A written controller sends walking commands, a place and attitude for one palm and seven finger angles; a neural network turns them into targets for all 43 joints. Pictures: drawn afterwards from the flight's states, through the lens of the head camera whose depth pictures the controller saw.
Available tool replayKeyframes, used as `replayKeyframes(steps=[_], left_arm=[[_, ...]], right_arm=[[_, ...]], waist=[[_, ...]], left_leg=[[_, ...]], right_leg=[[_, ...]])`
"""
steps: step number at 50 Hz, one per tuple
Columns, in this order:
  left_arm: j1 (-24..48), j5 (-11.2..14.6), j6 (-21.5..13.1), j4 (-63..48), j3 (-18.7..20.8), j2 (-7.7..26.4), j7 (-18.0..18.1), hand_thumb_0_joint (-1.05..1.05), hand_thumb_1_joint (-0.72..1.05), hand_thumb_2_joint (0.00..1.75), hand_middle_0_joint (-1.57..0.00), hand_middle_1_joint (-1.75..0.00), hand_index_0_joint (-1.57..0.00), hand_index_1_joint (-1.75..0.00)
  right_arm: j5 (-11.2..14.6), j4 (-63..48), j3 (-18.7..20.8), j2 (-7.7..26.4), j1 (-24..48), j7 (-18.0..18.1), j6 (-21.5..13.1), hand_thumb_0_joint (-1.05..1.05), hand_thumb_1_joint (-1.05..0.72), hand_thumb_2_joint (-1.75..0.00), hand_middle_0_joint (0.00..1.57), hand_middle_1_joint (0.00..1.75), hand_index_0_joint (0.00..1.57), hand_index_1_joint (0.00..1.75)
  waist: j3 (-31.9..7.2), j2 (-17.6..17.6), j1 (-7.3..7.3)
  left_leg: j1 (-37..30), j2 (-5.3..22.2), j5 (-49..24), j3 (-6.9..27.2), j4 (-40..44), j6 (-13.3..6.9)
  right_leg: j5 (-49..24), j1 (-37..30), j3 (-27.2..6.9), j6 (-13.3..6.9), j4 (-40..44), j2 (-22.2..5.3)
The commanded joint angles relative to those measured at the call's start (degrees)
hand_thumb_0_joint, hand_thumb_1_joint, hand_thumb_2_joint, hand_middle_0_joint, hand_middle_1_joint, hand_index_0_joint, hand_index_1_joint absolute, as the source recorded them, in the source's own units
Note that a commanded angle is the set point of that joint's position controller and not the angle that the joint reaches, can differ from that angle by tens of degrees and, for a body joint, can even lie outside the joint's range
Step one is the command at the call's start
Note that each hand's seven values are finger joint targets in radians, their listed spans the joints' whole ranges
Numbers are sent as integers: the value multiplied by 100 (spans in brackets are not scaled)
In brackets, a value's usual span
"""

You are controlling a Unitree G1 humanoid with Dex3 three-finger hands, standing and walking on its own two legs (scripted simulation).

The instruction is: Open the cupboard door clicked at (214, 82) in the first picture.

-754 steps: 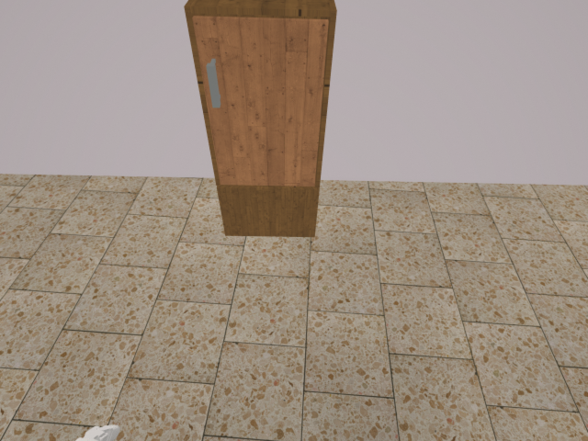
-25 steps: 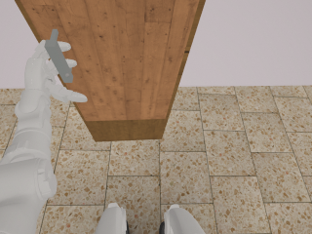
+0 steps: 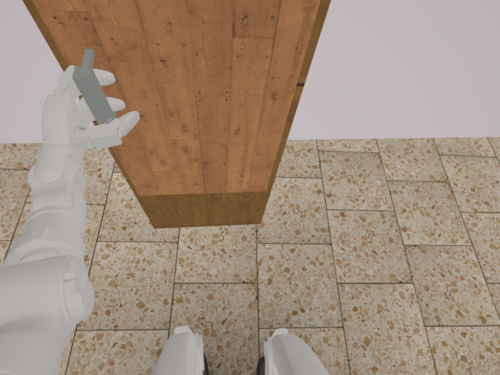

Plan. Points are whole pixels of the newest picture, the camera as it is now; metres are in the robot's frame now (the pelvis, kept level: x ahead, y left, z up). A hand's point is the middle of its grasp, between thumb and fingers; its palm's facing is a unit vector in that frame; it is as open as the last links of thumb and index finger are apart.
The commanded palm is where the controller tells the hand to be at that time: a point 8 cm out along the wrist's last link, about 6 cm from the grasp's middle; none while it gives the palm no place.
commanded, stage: close the thumb around the handle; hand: left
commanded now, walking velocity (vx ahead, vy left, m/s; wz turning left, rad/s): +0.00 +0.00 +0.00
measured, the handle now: (100, 94) +0.55 +0.21 +0.07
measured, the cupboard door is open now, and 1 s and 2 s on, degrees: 0 29 48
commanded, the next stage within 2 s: pull the door open along its arc in 0.26 s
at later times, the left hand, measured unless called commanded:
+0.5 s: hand (110, 123) +0.49 +0.19 +0.07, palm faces +0.04 -1.00 -0.02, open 5.8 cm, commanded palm +0.45 +0.23 +0.07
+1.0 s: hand (150, 204) +0.35 +0.12 +0.08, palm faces +0.31 -0.95 +0.09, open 6.3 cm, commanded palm +0.29 +0.16 +0.07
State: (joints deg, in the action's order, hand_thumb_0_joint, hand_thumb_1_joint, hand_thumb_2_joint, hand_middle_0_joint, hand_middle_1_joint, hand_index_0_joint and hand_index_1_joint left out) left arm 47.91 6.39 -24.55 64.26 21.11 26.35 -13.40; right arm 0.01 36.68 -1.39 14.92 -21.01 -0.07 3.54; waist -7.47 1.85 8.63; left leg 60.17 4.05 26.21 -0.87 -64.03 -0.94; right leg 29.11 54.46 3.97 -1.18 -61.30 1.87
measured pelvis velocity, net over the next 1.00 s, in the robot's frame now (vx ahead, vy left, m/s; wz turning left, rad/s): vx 0.02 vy -0.01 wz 0.02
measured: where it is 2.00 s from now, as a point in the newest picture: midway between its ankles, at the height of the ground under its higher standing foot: outside the picture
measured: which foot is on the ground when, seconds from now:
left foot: down 0.00-1.00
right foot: down 0.00-1.00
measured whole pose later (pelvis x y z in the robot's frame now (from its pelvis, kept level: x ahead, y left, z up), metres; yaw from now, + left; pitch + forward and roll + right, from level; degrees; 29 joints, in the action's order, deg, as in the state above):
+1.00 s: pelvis +0.02 -0.01 +0.02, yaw +1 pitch +16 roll -1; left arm 3.8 4.4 -21.8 17.1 0.9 -0.9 16.6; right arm -1.6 30.6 0.7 12.4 -13.6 -3.8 1.5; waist -9.4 1.4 1.0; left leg 47.5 2.5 26.0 -2.2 -58.1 -0.3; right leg 30.2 43.1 2.6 -1.4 -57.8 0.6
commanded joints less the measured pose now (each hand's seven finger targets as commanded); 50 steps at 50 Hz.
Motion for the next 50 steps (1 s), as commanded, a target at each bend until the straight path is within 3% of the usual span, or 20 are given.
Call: replayKeyframes(steps=[1,3,6,12,15,19,23,29,33,38,39,40,42,44,45,46,47,49,50], left_arm=[[2406,44,-393,-1178,70,1224,23,0,79,85,-39,-134,-39,-134],[2320,10,-385,-1174,175,1391,6,0,90,90,-40,-135,-40,-135],[2448,38,-402,-1207,106,1322,-39,0,90,90,-40,-135,-40,-135],[2234,67,-459,-1359,216,1402,-69,0,90,90,-40,-135,-40,-135],[2208,68,-452,-1392,27,1189,-57,0,90,90,-40,-135,-40,-135],[2345,42,-456,-1340,41,1258,-29,0,90,90,-40,-135,-40,-135],[1752,94,-534,-1643,85,1173,-63,0,90,90,-40,-135,-40,-135],[390,329,-399,-2154,-10,828,-166,0,90,90,-40,-135,-40,-135],[-719,490,-351,-3023,-222,446,-170,0,90,90,-40,-135,-40,-135],[-2110,717,-313,-4161,-630,-202,-43,0,90,90,-40,-135,-40,-135],[-2144,1104,-242,-4439,75,-495,837,0,90,90,-40,-135,-40,-135],[-2369,881,-187,-4602,-540,-1015,1295,0,90,90,-40,-135,-40,-135],[-2968,663,-156,-4959,-814,-1372,1851,0,90,90,-40,-135,-40,-135],[-3182,369,-178,-5386,-1126,-1698,2417,0,90,90,-40,-135,-40,-135],[-3304,168,-198,-5667,-1407,-1969,2693,0,90,90,-40,-135,-40,-135],[-3577,-16,-183,-5878,-1564,-2094,2968,0,90,90,-40,-135,-40,-135],[-3764,-195,-146,-6026,-1835,-2376,3216,0,90,90,-40,-135,-40,-135],[-4022,-494,-53,-6290,-2095,-2654,3735,0,90,90,-40,-135,-40,-135],[-4030,-726,-4,-6487,-2338,-2800,3991,0,90,90,-40,-135,-40,-135]], right_arm=[[-40,-316,352,1001,-876,59,-74,0,-90,-90,20,30,20,30],[-22,-346,355,1006,-840,65,-61,0,-90,-90,20,30,20,30],[-24,-341,340,990,-856,75,-58,0,-90,-90,20,30,20,30],[-24,-352,376,998,-842,75,-46,0,-90,-90,20,30,20,30],[-15,-366,358,958,-790,54,-34,0,-90,-90,20,30,20,30],[-11,-334,363,980,-795,68,-26,0,-90,-90,20,30,20,30],[-8,-418,388,951,-753,50,-18,0,-90,-90,20,30,20,30],[64,-715,405,900,-525,-4,27,0,-90,-90,20,30,20,30],[120,-920,427,834,-347,-49,1,0,-90,-90,20,30,20,30],[166,-1159,438,748,-39,-108,-114,0,-90,-90,20,30,20,30],[122,-1146,439,539,165,-94,-181,0,-90,-90,20,30,20,30],[81,-1172,429,542,212,-139,-267,0,-90,-90,20,30,20,30],[25,-1191,430,522,279,-225,-357,0,-90,-90,20,30,20,30],[-62,-1190,449,490,368,-276,-379,0,-90,-90,20,30,20,30],[-113,-1229,456,437,445,-311,-399,0,-90,-90,20,30,20,30],[-161,-1276,463,412,479,-333,-419,0,-90,-90,20,30,20,30],[-193,-1305,462,369,589,-366,-426,0,-90,-90,20,30,20,30],[-253,-1348,450,319,719,-400,-412,0,-90,-90,20,30,20,30],[-279,-1372,442,297,784,-414,-405,0,-90,-90,20,30,20,30]], waist=[[-2586,509,113],[-2623,508,55],[-2562,553,103],[-2873,681,-9],[-2719,682,21],[-2593,578,87],[-2983,756,-131],[-2762,264,-345],[-2695,350,-528],[-2271,155,-612],[-2100,41,-1109],[-1935,146,-843],[-1778,-19,-852],[-1859,-208,-823],[-1936,-54,-845],[-1973,-264,-865],[-1967,-144,-867],[-1866,-152,-908],[-1854,-155,-862]], left_leg=[[-2666,-221,-2061,405,556,-98],[-2547,-230,-1974,356,552,-93],[-2554,-236,-2003,362,550,-106],[-2822,-216,-2302,375,545,-69],[-2777,-229,-2197,352,579,-73],[-2657,-225,-2054,359,573,-87],[-3014,-230,-2532,335,611,-51],[-2618,-313,-2317,149,812,-103],[-2852,-331,-2596,81,957,-99],[-2902,-336,-2585,28,1124,-97],[-2680,-324,-2523,-10,1231,-16],[-2764,-322,-2380,-6,1237,11],[-2757,-310,-2391,56,1219,36],[-2802,-307,-2451,62,1177,41],[-2880,-306,-2494,63,1166,58],[-2888,-296,-2591,93,1137,45],[-2933,-297,-2553,75,1131,51],[-2864,-319,-2341,91,1157,62],[-2864,-324,-2250,104,1151,58]], right_leg=[[-1983,-518,-200,9,757,181],[-1993,-637,-236,18,770,168],[-2042,-638,-243,6,768,173],[-2220,-672,-227,-2,720,169],[-2183,-698,-233,12,778,175],[-2101,-647,-252,21,792,175],[-2438,-851,-215,-15,732,167],[-2753,-1579,-259,20,894,167],[-3081,-1823,-238,10,958,149],[-3189,-1977,-203,25,1050,126],[-2922,-2006,-91,38,1096,125],[-2721,-1828,-56,63,1069,132],[-2620,-1770,8,44,1024,115],[-2694,-1819,2,48,965,75],[-2672,-1807,-2,42,912,53],[-2712,-1867,20,38,871,56],[-2667,-1813,15,36,865,24],[-2514,-1845,22,9,868,3],[-2434,-1814,23,4,864,-16]])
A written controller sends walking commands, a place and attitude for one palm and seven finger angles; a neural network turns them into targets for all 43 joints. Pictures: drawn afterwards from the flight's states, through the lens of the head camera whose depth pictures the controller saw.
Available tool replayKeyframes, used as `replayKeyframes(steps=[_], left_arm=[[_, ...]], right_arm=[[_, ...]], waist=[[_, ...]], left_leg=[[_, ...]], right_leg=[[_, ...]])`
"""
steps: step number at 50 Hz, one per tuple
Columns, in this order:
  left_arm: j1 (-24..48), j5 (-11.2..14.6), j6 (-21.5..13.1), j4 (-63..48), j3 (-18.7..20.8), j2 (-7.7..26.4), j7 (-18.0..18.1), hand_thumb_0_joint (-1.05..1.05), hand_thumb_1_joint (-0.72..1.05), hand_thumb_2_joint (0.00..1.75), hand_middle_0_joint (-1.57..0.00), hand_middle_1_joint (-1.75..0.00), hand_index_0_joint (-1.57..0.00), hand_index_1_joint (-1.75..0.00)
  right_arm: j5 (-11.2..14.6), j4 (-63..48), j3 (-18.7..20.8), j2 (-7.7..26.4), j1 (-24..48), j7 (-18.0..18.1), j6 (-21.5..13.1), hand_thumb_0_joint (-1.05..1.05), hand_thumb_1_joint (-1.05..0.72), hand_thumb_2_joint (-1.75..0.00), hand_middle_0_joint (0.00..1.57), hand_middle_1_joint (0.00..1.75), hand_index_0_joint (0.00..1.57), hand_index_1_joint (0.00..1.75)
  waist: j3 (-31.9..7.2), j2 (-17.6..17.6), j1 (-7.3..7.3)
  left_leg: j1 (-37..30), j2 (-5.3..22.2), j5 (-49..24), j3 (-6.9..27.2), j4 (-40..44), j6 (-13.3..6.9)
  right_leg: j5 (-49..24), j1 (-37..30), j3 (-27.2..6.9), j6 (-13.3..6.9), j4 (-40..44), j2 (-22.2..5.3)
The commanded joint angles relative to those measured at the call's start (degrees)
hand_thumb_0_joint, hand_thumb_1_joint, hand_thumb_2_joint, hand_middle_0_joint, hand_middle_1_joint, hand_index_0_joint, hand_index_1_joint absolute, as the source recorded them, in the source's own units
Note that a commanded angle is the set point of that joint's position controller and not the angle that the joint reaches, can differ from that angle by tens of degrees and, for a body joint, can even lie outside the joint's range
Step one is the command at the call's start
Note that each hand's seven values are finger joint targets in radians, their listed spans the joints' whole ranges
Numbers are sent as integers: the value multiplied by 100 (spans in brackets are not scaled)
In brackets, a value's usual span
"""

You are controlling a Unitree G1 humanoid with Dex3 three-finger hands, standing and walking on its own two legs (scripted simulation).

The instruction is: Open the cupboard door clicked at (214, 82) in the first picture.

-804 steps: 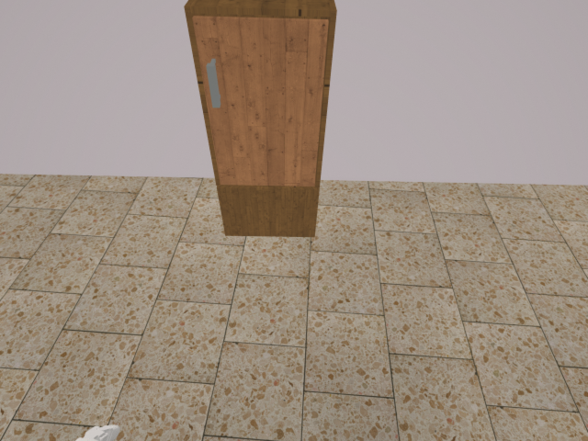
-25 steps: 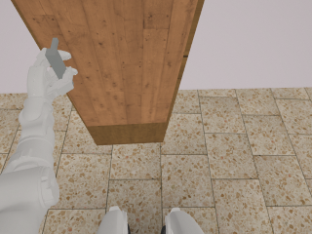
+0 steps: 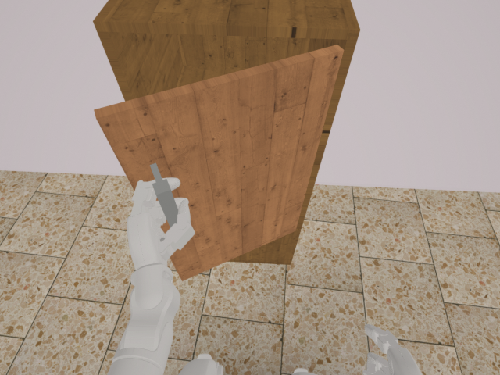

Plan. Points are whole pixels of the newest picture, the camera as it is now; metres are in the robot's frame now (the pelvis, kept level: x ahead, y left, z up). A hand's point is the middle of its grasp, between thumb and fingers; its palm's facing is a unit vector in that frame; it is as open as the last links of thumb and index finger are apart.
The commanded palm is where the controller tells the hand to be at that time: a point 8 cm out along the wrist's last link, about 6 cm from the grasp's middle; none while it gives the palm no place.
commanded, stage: pull the door open along its arc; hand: left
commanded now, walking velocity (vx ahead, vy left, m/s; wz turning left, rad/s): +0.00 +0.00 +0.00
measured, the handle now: (166, 200) +0.38 +0.16 +0.05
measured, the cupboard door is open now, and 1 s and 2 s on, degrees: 29 48 51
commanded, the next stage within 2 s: open thumb and fingers to let go in 0.28 s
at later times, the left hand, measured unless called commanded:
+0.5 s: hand (237, 271) +0.26 +0.03 +0.05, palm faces +0.36 -0.93 -0.03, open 6.2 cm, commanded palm +0.21 +0.08 +0.05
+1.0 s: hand (234, 272) +0.26 +0.04 +0.05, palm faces +0.35 -0.94 -0.01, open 13.6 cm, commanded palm +0.22 +0.09 +0.05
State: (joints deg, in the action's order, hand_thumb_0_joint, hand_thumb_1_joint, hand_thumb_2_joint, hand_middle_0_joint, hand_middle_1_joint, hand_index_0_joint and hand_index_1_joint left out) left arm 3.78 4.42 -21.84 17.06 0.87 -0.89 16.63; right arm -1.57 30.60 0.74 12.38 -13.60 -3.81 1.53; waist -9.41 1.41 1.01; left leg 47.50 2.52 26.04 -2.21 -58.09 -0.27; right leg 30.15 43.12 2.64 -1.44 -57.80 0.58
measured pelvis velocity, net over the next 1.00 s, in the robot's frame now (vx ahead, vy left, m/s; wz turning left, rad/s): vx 0.00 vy -0.05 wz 0.06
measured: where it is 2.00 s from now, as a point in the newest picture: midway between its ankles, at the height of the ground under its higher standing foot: outside the picture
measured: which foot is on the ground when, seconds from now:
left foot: down 0.00-1.00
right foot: down 0.00-1.00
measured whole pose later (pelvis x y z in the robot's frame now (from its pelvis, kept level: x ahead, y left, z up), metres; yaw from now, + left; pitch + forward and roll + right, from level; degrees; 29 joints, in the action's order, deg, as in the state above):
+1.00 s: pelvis +0.00 -0.05 +0.00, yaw +3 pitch +13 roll +2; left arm -13.9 -4.7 -19.2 4.2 -13.1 -4.8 27.4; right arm -3.6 31.4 0.2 11.3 -12.0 -0.1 -0.6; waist -9.5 1.7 0.3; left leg 45.3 1.3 25.1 2.2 -57.1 2.9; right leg 32.5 41.1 6.0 -5.2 -60.1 0.4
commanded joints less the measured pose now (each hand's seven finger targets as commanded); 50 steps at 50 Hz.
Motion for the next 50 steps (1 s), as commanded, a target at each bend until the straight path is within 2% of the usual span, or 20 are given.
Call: replayKeyframes(steps=[1,4,6,10,14,15,16,18,19,21,23,25,29,31,32,33,36,39,41,50], left_arm=[[51,-736,-157,-1698,-486,-191,1193,0,90,90,-40,-135,-40,-135],[91,-1140,35,-1923,-999,-438,1406,0,90,90,-40,-135,-40,-135],[-195,-1303,126,-2045,-1241,-536,1425,0,90,90,-40,-135,-40,-135],[-753,-1201,220,-2367,-1625,-882,1372,0,90,90,-40,-135,-40,-135],[-1894,-1024,298,-2774,-1983,-1203,1244,0,90,90,-40,-135,-40,-135],[-1764,-1026,324,-2750,-1977,-1146,1252,0,90,90,-40,-135,-40,-135],[-1600,-1055,345,-2652,-1907,-1074,1283,0,90,90,-40,-135,-40,-135],[-1112,-1069,327,-2573,-1723,-966,1400,0,90,90,-40,-135,-40,-135],[-546,-1072,294,-2480,-1578,-845,1480,0,90,90,-40,-135,-40,-135],[-638,-1063,227,-2357,-1349,-680,1514,0,76,84,-39,-134,-39,-134],[-835,-1041,169,-2312,-1326,-705,1480,0,62,78,-38,-132,-38,-132],[-891,-1041,129,-2446,-1436,-742,1413,0,48,72,-37,-130,-37,-130],[-859,-1004,98,-2487,-1406,-627,1280,0,20,60,-35,-127,-35,-127],[-1117,-972,74,-2476,-1293,-523,1217,0,6,54,-34,-126,-34,-126],[-1173,-955,60,-2537,-1356,-602,1187,0,-1,51,-33,-125,-33,-125],[-1269,-931,63,-2518,-1352,-607,1154,0,-8,48,-33,-124,-33,-124],[-1065,-921,7,-2482,-1282,-487,1118,0,-29,39,-32,-122,-32,-122],[-1050,-936,-92,-2511,-1299,-521,1093,0,-50,30,-30,-120,-30,-120],[-1003,-944,-110,-2510,-1303,-502,1094,0,-50,30,-30,-120,-30,-120],[-1143,-923,-22,-2546,-1336,-607,1170,0,-50,30,-22,-75,-22,-75]], right_arm=[[-159,-800,215,539,54,-41,-190,0,-90,-90,20,30,20,30],[-201,-871,182,476,216,39,-166,0,-90,-90,20,30,20,30],[-219,-925,145,426,264,122,-169,0,-90,-90,20,30,20,30],[-192,-1034,56,297,511,215,-246,0,-90,-90,20,30,20,30],[-146,-1139,-36,200,668,186,-385,0,-90,-90,20,30,20,30],[-141,-1129,-54,208,673,192,-410,0,-90,-90,20,30,20,30],[-157,-1081,-45,221,625,216,-434,0,-90,-90,20,30,20,30],[-205,-996,-62,224,697,256,-478,0,-90,-90,20,30,20,30],[-225,-898,-81,223,724,284,-486,0,-90,-90,20,30,20,30],[-239,-852,-53,196,758,333,-521,0,-90,-90,20,30,20,30],[-249,-842,-36,178,722,340,-548,0,-90,-90,20,30,20,30],[-238,-858,-8,199,664,341,-556,0,-90,-90,20,30,20,30],[-230,-815,31,240,552,369,-553,0,-90,-90,20,30,20,30],[-221,-807,55,248,518,380,-542,0,-90,-90,20,30,20,30],[-220,-817,57,251,523,373,-538,0,-90,-90,20,30,20,30],[-214,-835,51,254,480,366,-533,0,-90,-90,20,30,20,30],[-220,-793,54,271,514,390,-524,0,-90,-90,20,30,20,30],[-222,-779,68,281,521,392,-531,0,-90,-90,20,30,20,30],[-218,-799,75,288,503,391,-527,0,-90,-90,20,30,20,30],[-200,-879,72,273,518,413,-478,0,-90,-90,20,30,20,30]], waist=[[-1526,-254,-93],[-1396,-370,54],[-1265,-534,73],[-1128,-433,30],[-1017,-382,-70],[-875,-377,3],[-797,-649,54],[-664,-567,77],[-536,-591,145],[-553,-715,56],[-827,-704,-25],[-1054,-613,0],[-1115,-862,55],[-1206,-1003,7],[-1223,-842,4],[-1174,-927,-6],[-959,-1001,73],[-1050,-856,59],[-1073,-887,57],[-1196,-759,17]], left_leg=[[-1499,-183,-2090,268,569,-29],[-1443,-222,-1651,232,569,-56],[-1392,-227,-1455,261,608,-73],[-1431,-280,-1234,232,639,-74],[-1458,-311,-1277,251,665,-55],[-1413,-310,-1217,267,633,-54],[-1320,-301,-1149,310,594,-52],[-1135,-340,-912,334,482,-32],[-1021,-353,-777,355,399,-29],[-891,-370,-718,380,337,-12],[-850,-395,-813,373,331,-2],[-907,-392,-948,344,319,-11],[-778,-390,-1018,375,283,-15],[-735,-381,-1124,397,299,-15],[-761,-388,-1155,371,305,-12],[-759,-388,-1141,373,331,-13],[-627,-376,-1004,412,260,-23],[-660,-379,-980,417,243,-26],[-674,-373,-1005,427,237,-39],[-850,-383,-1080,356,286,-39]], right_leg=[[-2435,-687,159,21,559,123],[-2248,-681,70,23,728,58],[-2094,-735,30,11,848,49],[-2026,-897,-66,33,1084,-32],[-2372,-1176,-97,60,1163,-92],[-2377,-1082,-122,84,1196,-116],[-2297,-1038,-165,109,1238,-124],[-1966,-811,-306,151,1287,-191],[-1716,-651,-417,176,1355,-239],[-1534,-733,-640,200,1485,-314],[-1910,-954,-751,232,1436,-389],[-2303,-1086,-759,248,1352,-407],[-2856,-1308,-901,350,1350,-511],[-3200,-1490,-908,355,1293,-511],[-3355,-1491,-901,361,1256,-525],[-3337,-1482,-822,355,1228,-507],[-3090,-1353,-952,386,1324,-547],[-2938,-1256,-913,357,1251,-530],[-2859,-1224,-866,330,1222,-501],[-2832,-1170,-673,294,1141,-421]])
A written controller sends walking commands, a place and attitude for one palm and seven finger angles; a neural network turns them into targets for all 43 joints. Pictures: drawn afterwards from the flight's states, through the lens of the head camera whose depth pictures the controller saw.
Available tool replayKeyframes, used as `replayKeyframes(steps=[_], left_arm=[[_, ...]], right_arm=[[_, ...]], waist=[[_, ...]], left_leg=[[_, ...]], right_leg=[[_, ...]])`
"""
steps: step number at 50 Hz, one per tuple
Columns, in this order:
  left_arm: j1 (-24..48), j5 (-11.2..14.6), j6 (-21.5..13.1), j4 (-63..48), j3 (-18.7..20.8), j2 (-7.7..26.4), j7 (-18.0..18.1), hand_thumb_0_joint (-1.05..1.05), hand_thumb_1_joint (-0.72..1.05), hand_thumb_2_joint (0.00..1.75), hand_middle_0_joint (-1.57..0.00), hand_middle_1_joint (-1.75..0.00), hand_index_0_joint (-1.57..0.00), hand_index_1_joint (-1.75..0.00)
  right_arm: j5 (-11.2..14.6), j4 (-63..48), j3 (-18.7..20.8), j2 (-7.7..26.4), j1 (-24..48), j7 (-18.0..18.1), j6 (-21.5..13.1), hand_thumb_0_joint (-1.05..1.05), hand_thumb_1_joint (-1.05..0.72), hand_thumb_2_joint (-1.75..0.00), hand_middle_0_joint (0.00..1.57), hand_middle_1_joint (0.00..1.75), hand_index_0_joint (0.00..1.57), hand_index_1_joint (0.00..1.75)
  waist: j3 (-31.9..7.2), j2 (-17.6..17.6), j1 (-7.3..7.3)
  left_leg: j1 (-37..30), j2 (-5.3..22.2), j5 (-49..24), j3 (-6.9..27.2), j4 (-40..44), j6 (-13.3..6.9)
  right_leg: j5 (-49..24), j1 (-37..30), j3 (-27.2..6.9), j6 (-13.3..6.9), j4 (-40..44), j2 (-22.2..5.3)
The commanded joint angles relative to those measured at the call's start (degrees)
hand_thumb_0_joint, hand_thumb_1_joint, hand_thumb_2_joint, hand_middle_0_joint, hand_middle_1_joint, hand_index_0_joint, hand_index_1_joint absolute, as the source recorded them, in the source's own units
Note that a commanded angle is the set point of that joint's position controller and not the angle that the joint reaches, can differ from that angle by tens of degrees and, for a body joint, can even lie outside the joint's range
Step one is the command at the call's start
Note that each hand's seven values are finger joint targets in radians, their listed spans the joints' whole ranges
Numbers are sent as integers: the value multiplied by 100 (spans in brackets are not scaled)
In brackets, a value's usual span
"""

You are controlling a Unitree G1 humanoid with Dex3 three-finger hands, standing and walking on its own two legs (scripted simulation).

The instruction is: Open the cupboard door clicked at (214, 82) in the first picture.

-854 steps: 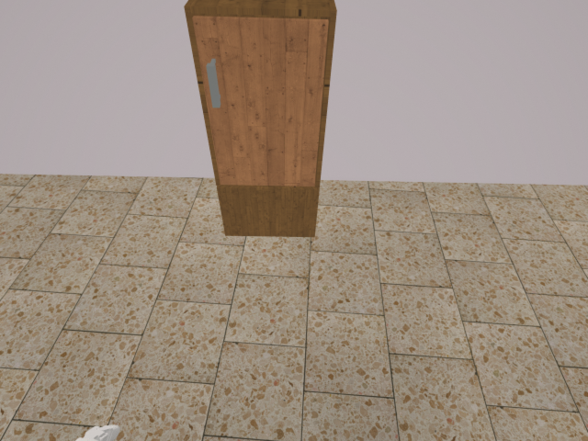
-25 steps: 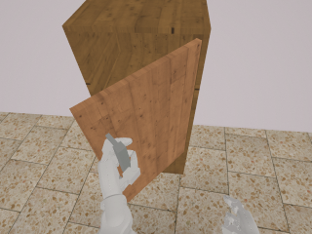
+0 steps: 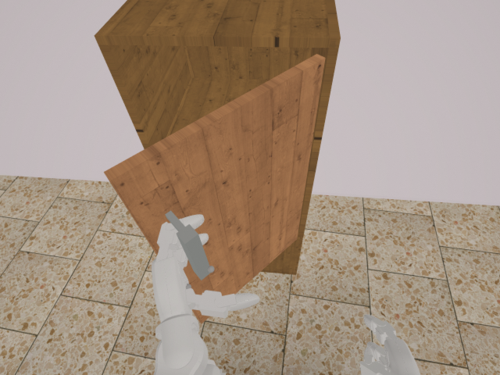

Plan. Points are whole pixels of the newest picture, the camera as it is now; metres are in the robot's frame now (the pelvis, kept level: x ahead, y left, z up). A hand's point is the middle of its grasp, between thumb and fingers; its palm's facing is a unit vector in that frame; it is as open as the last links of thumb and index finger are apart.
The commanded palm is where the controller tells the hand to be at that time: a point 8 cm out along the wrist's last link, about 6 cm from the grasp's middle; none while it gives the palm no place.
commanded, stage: open thumb and fingers to let go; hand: left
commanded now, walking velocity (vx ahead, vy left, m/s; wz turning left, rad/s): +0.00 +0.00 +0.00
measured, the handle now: (188, 245) +0.31 +0.11 +0.05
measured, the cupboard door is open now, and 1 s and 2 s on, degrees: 48 51 50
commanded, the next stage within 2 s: slide the hand sideways off the handle in 0.20 s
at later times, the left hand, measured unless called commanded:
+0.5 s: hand (203, 297) +0.23 +0.08 +0.05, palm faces -0.23 -0.97 -0.05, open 16.1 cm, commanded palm +0.22 +0.13 +0.05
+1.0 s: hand (175, 320) +0.20 +0.11 +0.06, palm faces -0.14 -0.99 +0.01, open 16.2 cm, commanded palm +0.17 +0.17 +0.05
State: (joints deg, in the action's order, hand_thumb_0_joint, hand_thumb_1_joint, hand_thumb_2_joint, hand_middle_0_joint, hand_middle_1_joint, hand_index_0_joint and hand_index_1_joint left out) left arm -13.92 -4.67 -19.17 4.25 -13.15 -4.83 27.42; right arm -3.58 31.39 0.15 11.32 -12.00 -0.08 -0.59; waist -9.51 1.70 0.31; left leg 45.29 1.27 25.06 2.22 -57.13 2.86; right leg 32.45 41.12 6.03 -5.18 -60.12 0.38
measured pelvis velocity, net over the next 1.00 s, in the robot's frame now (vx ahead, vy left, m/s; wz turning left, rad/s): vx -0.02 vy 0.06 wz -0.04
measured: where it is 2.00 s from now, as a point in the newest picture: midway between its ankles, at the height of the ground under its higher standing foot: outside the picture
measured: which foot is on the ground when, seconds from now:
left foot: down 0.00-1.00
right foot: down 0.00-1.00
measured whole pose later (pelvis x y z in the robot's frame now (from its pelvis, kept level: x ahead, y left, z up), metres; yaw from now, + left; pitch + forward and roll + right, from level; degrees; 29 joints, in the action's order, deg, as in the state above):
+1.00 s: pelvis -0.02 +0.06 -0.01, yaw -2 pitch +12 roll -1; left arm -26.6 0.2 -18.5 -11.1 -15.7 4.7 4.0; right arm -0.4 21.2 -2.2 11.5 -14.6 -1.0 -0.5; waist -8.3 2.5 0.6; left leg 49.1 0.9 27.4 0.0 -64.1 -0.7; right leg 32.1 43.8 3.7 -1.1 -63.6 -0.3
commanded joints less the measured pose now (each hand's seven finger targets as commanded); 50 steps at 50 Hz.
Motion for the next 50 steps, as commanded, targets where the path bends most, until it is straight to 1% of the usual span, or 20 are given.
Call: replayKeyframes(steps=[1,9,15,16,17,18,20,22,24,25,26,29,31,32,36,40,42,45,47,50], left_arm=[[597,-44,-246,-1209,18,-256,111,0,-50,30,-22,-70,-22,-70],[680,-126,-148,-1278,-210,-505,284,0,-50,30,-15,-30,-15,-30],[831,-111,12,-1161,-206,-605,415,0,-50,30,-15,-30,-15,-30],[1099,-654,-292,-1214,-1263,226,-788,0,-50,30,-15,-30,-15,-30],[1330,-418,-551,-1730,-779,641,-1486,0,-50,30,-15,-30,-15,-30],[1211,-331,-667,-1711,-699,854,-1914,0,-50,30,-15,-30,-15,-30],[1000,44,-756,-1838,-794,750,-2623,0,-50,30,-15,-30,-15,-30],[763,582,-604,-1812,-758,457,-2957,0,-50,30,-15,-30,-15,-30],[573,973,-413,-1809,-469,358,-2892,0,-50,30,-15,-30,-15,-30],[339,1079,-316,-1755,-324,327,-2775,0,-50,30,-15,-30,-15,-30],[192,1084,-252,-1684,-231,338,-2630,0,-50,30,-15,-30,-15,-30],[-15,745,-253,-1894,-176,418,-2182,0,-50,30,-15,-30,-15,-30],[-113,368,-323,-2027,-162,658,-1985,0,-50,30,-15,-30,-15,-30],[46,192,-380,-2198,-283,635,-1939,0,-50,30,-15,-30,-15,-30],[-407,133,-426,-2335,-265,751,-1980,0,-50,30,-15,-30,-15,-30],[-571,422,-339,-2732,-300,724,-2157,0,-50,30,-15,-30,-15,-30],[-919,515,-280,-2770,-261,710,-2195,0,-50,30,-15,-30,-15,-30],[-872,565,-255,-2756,-148,814,-2248,0,-50,30,-15,-30,-15,-30],[-805,538,-305,-2800,-107,878,-2272,0,-50,30,-15,-30,-15,-30],[-1282,602,-350,-2808,54,981,-2370,0,-50,30,-15,-30,-15,-30]], right_arm=[[3,-979,124,382,347,34,-269,0,-90,-90,20,30,20,30],[2,-1064,84,378,431,-20,-314,0,-90,-90,20,30,20,30],[-8,-1089,49,370,507,-40,-328,0,-90,-90,20,30,20,30],[38,-922,31,657,250,-102,-330,0,-90,-90,20,30,20,30],[74,-1078,142,616,163,-80,-303,0,-90,-90,20,30,20,30],[99,-1116,128,615,167,-45,-278,0,-90,-90,20,30,20,30],[180,-1276,114,579,176,-20,-323,0,-90,-90,20,30,20,30],[299,-1463,78,553,191,4,-367,0,-90,-90,20,30,20,30],[370,-1553,74,586,253,54,-410,0,-90,-90,20,30,20,30],[382,-1598,80,599,253,63,-417,0,-90,-90,20,30,20,30],[379,-1624,65,612,298,56,-425,0,-90,-90,20,30,20,30],[320,-1702,92,606,219,-22,-392,0,-90,-90,20,30,20,30],[273,-1752,117,616,185,-81,-354,0,-90,-90,20,30,20,30],[251,-1775,120,587,187,-112,-341,0,-90,-90,20,30,20,30],[266,-1869,119,581,186,-153,-278,0,-90,-90,20,30,20,30],[312,-1991,81,586,186,-110,-258,0,-90,-90,20,30,20,30],[324,-2033,74,592,153,-90,-254,0,-90,-90,20,30,20,30],[326,-2010,66,626,134,-40,-262,0,-90,-90,20,30,20,30],[312,-1988,68,632,122,-21,-290,0,-90,-90,20,30,20,30],[309,-2034,70,620,88,-29,-306,0,-90,-90,20,30,20,30]], waist=[[-1100,-799,98],[-1026,-555,84],[-970,-606,45],[-462,-818,630],[-1060,-383,362],[-1251,-313,273],[-1324,-148,304],[-1121,-245,272],[-961,-508,208],[-874,-733,159],[-816,-753,105],[-778,-695,74],[-815,-496,54],[-877,-301,87],[-804,-179,36],[-826,-86,63],[-823,-194,43],[-565,-378,141],[-623,-372,158],[-644,-322,50]], left_leg=[[-665,-248,-1029,-75,218,-366],[-891,-233,-993,-108,294,-368],[-889,-232,-897,-81,332,-364],[-745,-254,-964,-102,175,-495],[-848,-252,-1074,-129,122,-501],[-894,-268,-1171,-127,106,-513],[-971,-258,-1111,-118,101,-505],[-1036,-230,-895,-92,224,-494],[-994,-215,-611,-73,337,-460],[-965,-200,-544,-60,392,-445],[-934,-202,-542,-39,422,-440],[-868,-184,-597,-17,414,-424],[-787,-171,-678,-6,327,-428],[-799,-161,-660,-5,280,-423],[-744,-142,-447,9,321,-410],[-811,-155,-321,5,385,-408],[-800,-149,-390,19,396,-408],[-653,-136,-188,55,352,-410],[-616,-143,-213,68,283,-416],[-547,-155,-276,42,260,-403]], right_leg=[[-3031,-927,-923,632,1357,-358],[-2448,-578,-581,513,1249,-174],[-1990,-432,-450,454,1234,-87],[-2389,-6,-607,489,1078,-119],[-2538,-274,-660,420,967,-151],[-2795,-479,-734,405,909,-179],[-2732,-484,-752,423,923,-197],[-2185,-436,-632,386,1055,-105],[-1599,-389,-547,405,1213,-45],[-1428,-372,-483,412,1250,-24],[-1350,-355,-438,397,1221,-7],[-1363,-157,-320,375,956,0],[-1370,-11,-340,333,781,-4],[-1323,128,-348,320,686,-16],[-1079,165,-340,273,695,16],[-1011,89,-332,297,777,53],[-1097,15,-302,306,770,73],[-901,190,-294,339,802,86],[-909,221,-300,338,727,80],[-975,175,-298,328,682,85]])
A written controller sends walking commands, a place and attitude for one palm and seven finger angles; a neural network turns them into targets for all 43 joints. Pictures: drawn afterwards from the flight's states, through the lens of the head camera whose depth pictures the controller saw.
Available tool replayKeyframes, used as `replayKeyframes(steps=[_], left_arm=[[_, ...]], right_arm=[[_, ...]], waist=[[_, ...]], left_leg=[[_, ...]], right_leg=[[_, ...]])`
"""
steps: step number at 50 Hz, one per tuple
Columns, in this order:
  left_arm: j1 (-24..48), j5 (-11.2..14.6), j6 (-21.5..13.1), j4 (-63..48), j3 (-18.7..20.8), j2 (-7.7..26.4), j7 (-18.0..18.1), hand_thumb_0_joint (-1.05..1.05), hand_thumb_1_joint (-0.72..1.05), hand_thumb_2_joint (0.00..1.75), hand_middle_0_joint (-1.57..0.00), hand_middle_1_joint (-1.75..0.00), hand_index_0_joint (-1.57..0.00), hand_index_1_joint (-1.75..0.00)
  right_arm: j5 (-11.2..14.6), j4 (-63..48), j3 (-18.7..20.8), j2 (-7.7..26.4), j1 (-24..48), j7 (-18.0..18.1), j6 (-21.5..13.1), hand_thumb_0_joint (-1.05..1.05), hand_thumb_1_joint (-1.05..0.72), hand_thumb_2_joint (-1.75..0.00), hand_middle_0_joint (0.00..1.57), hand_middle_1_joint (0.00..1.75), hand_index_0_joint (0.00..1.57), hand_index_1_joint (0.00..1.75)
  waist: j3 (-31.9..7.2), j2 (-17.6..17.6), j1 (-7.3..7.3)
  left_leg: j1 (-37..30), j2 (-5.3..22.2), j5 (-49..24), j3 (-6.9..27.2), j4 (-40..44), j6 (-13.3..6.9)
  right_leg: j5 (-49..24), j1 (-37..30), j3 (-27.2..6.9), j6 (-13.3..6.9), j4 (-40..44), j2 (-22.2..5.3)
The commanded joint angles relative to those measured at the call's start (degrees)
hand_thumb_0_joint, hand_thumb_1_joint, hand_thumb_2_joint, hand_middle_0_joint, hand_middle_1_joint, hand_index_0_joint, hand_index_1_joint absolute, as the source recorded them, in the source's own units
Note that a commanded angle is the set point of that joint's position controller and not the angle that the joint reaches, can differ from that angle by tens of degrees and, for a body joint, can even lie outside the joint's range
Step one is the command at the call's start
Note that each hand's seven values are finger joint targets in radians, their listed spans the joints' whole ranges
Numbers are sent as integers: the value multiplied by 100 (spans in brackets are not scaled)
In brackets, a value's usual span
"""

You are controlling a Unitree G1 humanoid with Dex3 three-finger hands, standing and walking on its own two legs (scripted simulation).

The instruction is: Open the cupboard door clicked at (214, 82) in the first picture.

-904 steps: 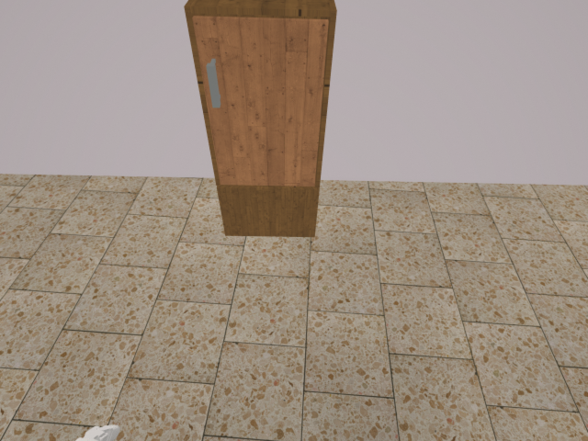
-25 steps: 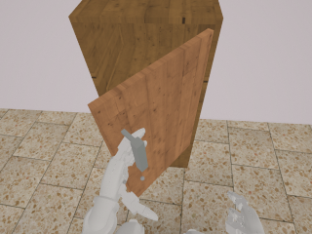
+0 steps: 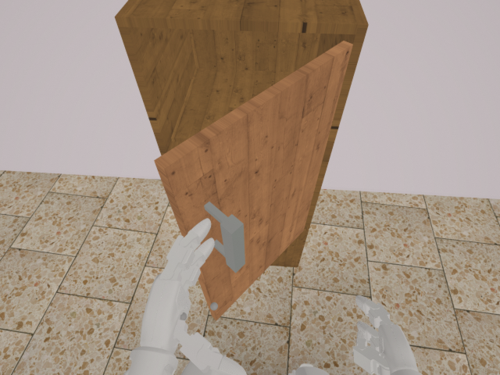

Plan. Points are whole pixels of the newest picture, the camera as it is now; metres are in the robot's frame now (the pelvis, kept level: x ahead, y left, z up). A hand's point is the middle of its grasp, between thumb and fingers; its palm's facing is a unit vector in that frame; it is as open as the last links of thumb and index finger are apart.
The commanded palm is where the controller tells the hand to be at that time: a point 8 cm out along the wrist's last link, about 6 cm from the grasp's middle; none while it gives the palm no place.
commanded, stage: slide the hand sideways off the handle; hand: left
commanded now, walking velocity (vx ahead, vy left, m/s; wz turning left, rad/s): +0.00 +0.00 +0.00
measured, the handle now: (224, 237) +0.31 +0.06 +0.06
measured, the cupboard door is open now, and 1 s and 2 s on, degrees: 51 50 50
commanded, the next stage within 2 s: draw the hand back to the body in 0.50 s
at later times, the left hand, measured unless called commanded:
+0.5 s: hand (167, 339) +0.17 +0.11 +0.07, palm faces -0.01 -1.00 -0.02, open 16.2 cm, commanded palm +0.14 +0.17 +0.07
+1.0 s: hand (125, 324) +0.17 +0.15 +0.11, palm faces -0.06 -1.00 -0.05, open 16.3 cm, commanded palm +0.14 +0.22 +0.13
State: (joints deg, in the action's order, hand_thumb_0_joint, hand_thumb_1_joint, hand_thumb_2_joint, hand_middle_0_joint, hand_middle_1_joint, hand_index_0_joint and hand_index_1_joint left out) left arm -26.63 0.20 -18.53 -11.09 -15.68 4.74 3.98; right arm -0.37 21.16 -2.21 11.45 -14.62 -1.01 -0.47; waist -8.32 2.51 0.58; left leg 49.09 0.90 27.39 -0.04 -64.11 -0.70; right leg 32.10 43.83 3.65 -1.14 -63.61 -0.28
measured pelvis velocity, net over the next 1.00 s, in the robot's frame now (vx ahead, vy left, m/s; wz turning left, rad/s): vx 0.00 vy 0.00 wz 0.00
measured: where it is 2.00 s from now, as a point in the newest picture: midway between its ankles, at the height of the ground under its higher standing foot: outside the picture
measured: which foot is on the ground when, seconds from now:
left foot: down 0.00-1.00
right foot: down 0.00-1.00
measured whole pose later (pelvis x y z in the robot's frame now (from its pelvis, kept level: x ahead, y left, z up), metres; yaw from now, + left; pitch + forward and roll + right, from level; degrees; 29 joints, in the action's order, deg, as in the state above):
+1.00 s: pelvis +0.00 +0.00 +0.02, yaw +0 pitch +8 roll -2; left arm -36.7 14.6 -12.1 -20.5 3.2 13.7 -11.5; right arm 3.0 22.8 -1.7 12.7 -17.2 4.3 -3.0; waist -9.3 3.5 -0.2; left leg 42.1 1.7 26.1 1.3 -59.7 -0.4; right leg 29.8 35.9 4.7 -1.2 -57.1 0.9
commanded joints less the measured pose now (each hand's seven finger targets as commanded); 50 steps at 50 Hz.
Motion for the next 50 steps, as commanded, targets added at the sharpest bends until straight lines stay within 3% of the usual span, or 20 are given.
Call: replayKeyframes(steps=[1,6,10,16,21,27,30,31,32,36,39,43,46,50], left_arm=[[-73,109,-428,-1290,398,100,-43,0,-50,30,-15,-30,-15,-30],[-672,277,-410,-1510,730,319,-222,0,-50,30,-15,-30,-15,-30],[-837,446,-445,-1633,862,379,-380,0,-50,30,-15,-30,-15,-30],[-1376,767,-650,-1608,1351,605,-748,0,-50,30,-15,-30,-15,-30],[-1511,984,-899,-1889,1323,677,-1229,0,-50,30,-15,-30,-15,-30],[-1223,1211,-986,-1759,1362,764,-1655,0,-50,30,-15,-30,-15,-30],[-1105,1214,-911,-1749,1485,833,-1595,0,-50,30,-15,-30,-15,-30],[-1071,1216,-865,-1899,1768,1118,-1522,0,-50,30,-15,-30,-15,-30],[-1103,1219,-795,-2059,1866,1179,-1462,0,-50,30,-15,-30,-15,-30],[-1140,1282,-414,-2527,2143,1385,-1232,0,-50,30,-15,-30,-15,-30],[-1151,1387,-124,-2317,1997,1161,-1281,0,-50,30,-15,-30,-15,-30],[-1064,1475,223,-1875,2038,1190,-1487,0,-50,30,-15,-30,-15,-30],[-942,1514,329,-1965,2266,1421,-1550,0,-50,30,-15,-30,-15,-30],[-1005,1651,220,-2543,2647,1630,-1533,0,-50,30,-15,-30,-15,-30]], right_arm=[[-3,-993,329,614,336,71,-317,0,-90,-90,20,30,20,30],[21,-1047,357,578,323,82,-275,0,-90,-90,20,30,20,30],[44,-1034,373,568,318,112,-275,0,-90,-90,20,30,20,30],[80,-951,461,550,379,201,-299,0,-90,-90,20,30,20,30],[117,-918,499,575,399,264,-378,0,-90,-90,20,30,20,30],[139,-869,519,645,385,370,-485,0,-90,-90,20,30,20,30],[135,-904,525,636,397,401,-505,0,-90,-90,20,30,20,30],[147,-908,538,641,426,418,-480,0,-90,-90,20,30,20,30],[170,-983,529,623,435,429,-451,0,-90,-90,20,30,20,30],[266,-1088,479,580,431,487,-377,0,-90,-90,20,30,20,30],[310,-1027,408,574,447,513,-394,0,-90,-90,20,30,20,30],[319,-941,349,677,462,566,-478,0,-90,-90,20,30,20,30],[317,-921,331,727,475,591,-570,0,-90,-90,20,30,20,30],[343,-894,313,674,431,570,-708,0,-90,-90,20,30,20,30]], waist=[[-852,-453,16],[-1017,-314,-96],[-810,-252,-31],[-908,-494,-108],[-1013,-226,-17],[-746,-500,122],[-810,-414,32],[-950,-383,-57],[-1022,-268,-125],[-1146,21,-221],[-629,-196,-64],[-67,-410,17],[-56,-428,-37],[-451,18,-217]], left_leg=[[-962,-109,-662,266,921,-55],[-928,-147,-963,162,837,-57],[-821,-160,-911,140,771,-44],[-620,-184,-1120,136,584,-24],[-559,-198,-1220,136,373,-47],[-202,-170,-757,188,138,-66],[-154,-161,-575,171,127,-59],[-200,-148,-620,168,160,-63],[-344,-153,-613,131,274,-62],[-832,-158,-771,130,659,-87],[-925,-151,-572,165,876,-84],[-935,-116,-305,209,1085,-92],[-1091,-104,-312,241,1275,-104],[-1585,-117,-769,258,1534,-82]], right_leg=[[-1108,-158,-78,-82,1000,162],[-1546,-419,-149,-68,984,161],[-1575,-350,-169,-34,1007,160],[-2107,-600,-329,32,957,134],[-2433,-532,-464,107,874,51],[-1620,-132,-582,144,971,25],[-1044,-21,-585,87,985,38],[-1005,-154,-627,67,1020,46],[-889,-237,-620,47,1092,56],[-970,-587,-476,7,1296,136],[-782,-519,-393,73,1596,153],[-274,-452,-413,110,1966,127],[-178,-636,-379,78,2068,136],[-924,-995,-171,17,1934,211]])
